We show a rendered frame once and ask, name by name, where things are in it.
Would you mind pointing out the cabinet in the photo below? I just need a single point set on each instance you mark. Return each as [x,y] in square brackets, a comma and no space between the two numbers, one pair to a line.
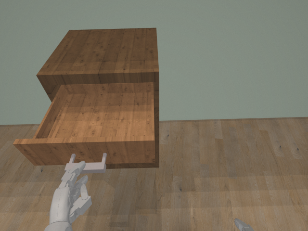
[105,56]

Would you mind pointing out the left robot forearm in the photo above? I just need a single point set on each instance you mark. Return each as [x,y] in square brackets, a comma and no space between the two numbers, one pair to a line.
[59,226]

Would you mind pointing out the left robot hand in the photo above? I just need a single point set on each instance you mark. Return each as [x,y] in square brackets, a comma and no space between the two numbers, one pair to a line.
[66,204]

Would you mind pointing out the drawer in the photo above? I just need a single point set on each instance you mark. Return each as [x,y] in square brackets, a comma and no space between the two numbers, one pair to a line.
[91,119]

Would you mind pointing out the handle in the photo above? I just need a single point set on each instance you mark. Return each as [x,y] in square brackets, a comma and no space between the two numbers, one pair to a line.
[99,167]

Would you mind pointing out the right robot hand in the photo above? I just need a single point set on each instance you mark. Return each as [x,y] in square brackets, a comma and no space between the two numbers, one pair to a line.
[242,226]

